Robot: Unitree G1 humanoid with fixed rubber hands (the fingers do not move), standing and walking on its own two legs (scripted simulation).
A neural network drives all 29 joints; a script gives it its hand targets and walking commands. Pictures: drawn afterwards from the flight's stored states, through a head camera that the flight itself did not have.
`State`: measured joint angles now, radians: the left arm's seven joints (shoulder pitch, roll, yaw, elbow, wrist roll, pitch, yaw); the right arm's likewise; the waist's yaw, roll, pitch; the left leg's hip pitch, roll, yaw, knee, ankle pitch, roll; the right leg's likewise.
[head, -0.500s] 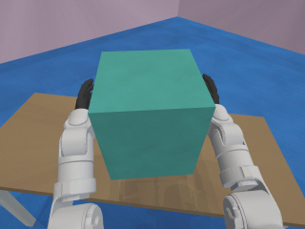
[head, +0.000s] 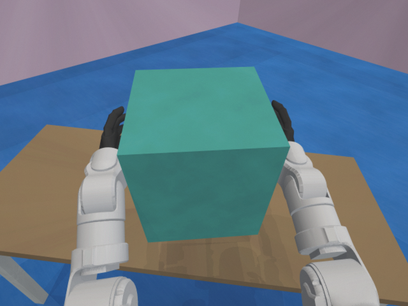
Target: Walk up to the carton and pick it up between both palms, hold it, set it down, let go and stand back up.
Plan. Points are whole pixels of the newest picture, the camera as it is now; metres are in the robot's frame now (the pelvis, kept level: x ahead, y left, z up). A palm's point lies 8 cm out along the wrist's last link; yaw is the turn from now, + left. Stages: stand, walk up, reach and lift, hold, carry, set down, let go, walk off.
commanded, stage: hold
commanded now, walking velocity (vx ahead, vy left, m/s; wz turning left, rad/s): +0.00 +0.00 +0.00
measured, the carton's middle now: (199, 156) +0.36 +0.00 +0.15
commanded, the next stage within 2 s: none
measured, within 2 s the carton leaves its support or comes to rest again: neither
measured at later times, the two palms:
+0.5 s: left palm (114, 149) +0.35 +0.15 +0.17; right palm (282, 142) +0.36 -0.16 +0.18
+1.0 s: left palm (113, 150) +0.35 +0.16 +0.17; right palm (281, 142) +0.36 -0.16 +0.18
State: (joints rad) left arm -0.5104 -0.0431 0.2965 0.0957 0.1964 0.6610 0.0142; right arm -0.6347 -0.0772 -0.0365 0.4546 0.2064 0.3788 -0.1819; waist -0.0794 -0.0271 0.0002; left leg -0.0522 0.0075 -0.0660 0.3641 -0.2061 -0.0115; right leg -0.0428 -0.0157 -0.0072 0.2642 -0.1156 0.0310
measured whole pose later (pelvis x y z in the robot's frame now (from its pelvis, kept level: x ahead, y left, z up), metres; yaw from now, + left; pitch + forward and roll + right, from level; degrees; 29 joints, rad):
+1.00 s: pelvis +0.00 +0.00 +0.00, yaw +0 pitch -6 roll -1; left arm -0.53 -0.04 0.30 0.13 0.20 0.66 0.01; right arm -0.65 -0.07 -0.05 0.49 0.20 0.37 -0.18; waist -0.08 -0.03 0.00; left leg -0.06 0.01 -0.06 0.36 -0.20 -0.01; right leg -0.05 -0.02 0.00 0.27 -0.11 0.03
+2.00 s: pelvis +0.00 +0.00 +0.00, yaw +0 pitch -6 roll -1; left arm -0.53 -0.04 0.31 0.13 0.20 0.66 0.01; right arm -0.66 -0.07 -0.05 0.49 0.19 0.37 -0.18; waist -0.08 -0.03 0.00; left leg -0.06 0.01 -0.06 0.36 -0.19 -0.01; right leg -0.05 -0.01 -0.01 0.27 -0.11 0.03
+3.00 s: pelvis +0.00 +0.00 +0.00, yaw +1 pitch -6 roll -1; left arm -0.52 -0.04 0.30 0.12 0.20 0.66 0.01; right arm -0.64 -0.07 -0.04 0.47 0.20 0.37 -0.18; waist -0.08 -0.03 0.00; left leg -0.06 0.01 -0.06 0.36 -0.20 -0.01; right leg -0.05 -0.01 -0.01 0.26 -0.12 0.03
